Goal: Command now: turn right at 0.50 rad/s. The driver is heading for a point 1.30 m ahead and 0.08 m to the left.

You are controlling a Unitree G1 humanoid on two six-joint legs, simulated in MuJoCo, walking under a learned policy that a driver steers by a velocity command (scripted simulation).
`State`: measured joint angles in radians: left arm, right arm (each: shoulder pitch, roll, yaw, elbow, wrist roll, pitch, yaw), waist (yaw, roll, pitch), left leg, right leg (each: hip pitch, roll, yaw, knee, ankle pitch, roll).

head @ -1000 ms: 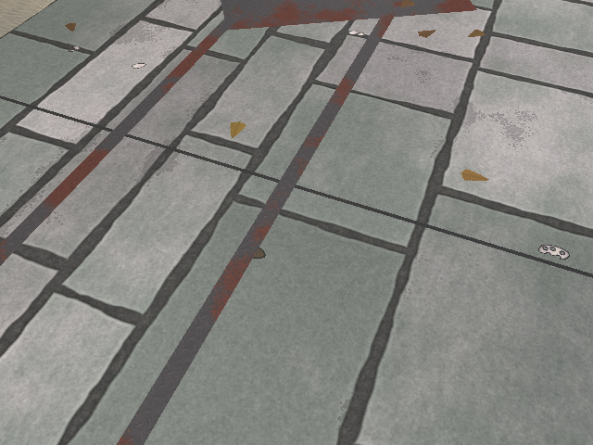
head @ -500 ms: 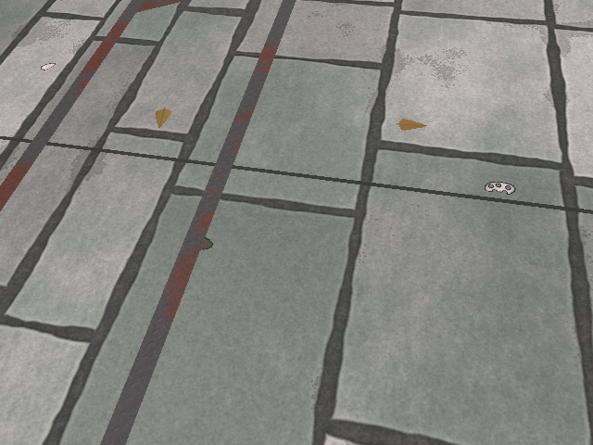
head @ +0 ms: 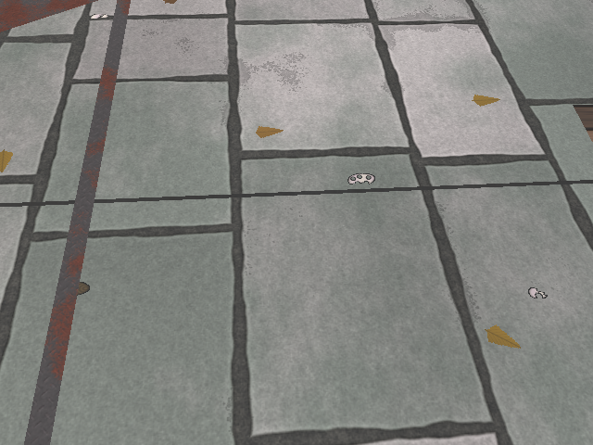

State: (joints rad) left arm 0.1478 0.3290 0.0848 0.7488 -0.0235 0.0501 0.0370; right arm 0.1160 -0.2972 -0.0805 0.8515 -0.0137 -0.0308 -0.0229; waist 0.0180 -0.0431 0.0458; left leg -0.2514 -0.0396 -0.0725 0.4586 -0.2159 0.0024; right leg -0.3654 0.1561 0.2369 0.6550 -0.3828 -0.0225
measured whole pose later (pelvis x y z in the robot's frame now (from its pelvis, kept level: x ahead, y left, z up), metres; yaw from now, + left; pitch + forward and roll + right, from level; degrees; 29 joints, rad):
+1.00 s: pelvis +0.32 +0.01 +0.00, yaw -5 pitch +0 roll +1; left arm 0.25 0.30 0.05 0.80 -0.02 -0.07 0.01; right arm 0.26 -0.27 -0.04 0.85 -0.01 -0.10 0.04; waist -0.02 -0.04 0.05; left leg -0.22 -0.07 0.06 0.36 -0.15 0.08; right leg -0.53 -0.10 0.04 1.10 -0.28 -0.03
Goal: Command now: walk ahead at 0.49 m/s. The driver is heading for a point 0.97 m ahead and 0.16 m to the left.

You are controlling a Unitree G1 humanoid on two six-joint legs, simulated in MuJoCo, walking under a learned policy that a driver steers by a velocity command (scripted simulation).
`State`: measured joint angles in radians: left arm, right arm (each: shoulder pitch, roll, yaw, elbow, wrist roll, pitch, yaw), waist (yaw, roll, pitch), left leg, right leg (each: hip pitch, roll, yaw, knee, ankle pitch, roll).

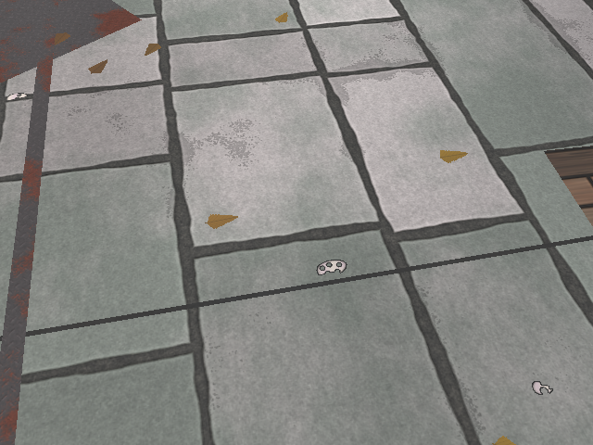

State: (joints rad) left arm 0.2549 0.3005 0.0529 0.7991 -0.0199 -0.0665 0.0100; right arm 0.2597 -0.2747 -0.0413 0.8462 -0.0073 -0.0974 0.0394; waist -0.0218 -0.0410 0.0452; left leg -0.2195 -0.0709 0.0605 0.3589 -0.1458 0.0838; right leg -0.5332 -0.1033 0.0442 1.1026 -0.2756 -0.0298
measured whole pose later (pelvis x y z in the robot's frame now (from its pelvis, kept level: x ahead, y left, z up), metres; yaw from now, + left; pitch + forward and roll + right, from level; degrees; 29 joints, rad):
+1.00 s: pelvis +0.58 +0.01 -0.01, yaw +1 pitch +1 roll +0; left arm 0.30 0.30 0.05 0.87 -0.02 -0.08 0.00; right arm 0.18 -0.28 -0.04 0.80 0.00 -0.09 0.04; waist 0.01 -0.02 0.04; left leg -0.36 -0.03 0.05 0.49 -0.16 0.06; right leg -0.37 -0.03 0.03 1.14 -0.39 -0.04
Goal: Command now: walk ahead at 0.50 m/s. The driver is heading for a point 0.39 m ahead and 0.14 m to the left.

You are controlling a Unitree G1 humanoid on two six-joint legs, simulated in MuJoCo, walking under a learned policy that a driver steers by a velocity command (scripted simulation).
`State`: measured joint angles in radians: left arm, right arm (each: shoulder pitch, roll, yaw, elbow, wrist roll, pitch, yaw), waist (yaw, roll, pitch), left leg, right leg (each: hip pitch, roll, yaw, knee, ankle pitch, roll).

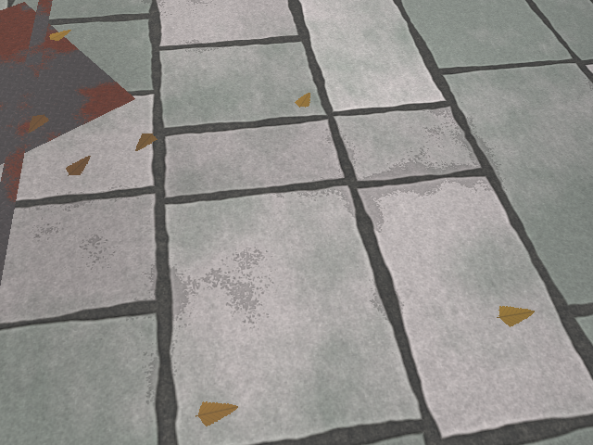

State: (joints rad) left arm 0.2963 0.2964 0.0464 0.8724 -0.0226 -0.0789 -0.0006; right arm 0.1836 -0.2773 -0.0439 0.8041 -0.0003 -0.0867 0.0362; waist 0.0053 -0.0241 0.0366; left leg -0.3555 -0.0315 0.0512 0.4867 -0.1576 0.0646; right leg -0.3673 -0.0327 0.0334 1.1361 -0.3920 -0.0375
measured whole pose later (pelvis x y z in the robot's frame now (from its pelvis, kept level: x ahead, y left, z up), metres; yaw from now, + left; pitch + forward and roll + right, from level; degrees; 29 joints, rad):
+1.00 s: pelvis +0.38 -0.01 +0.00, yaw +8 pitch -1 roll -1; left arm 0.16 0.25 0.02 0.99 0.01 -0.01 0.02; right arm 0.13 -0.23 -0.04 0.87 -0.01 0.00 -0.01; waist 0.02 -0.01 0.02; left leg -0.27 0.01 -0.02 0.51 -0.23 0.00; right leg -0.16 -0.03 -0.06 0.46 -0.28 0.02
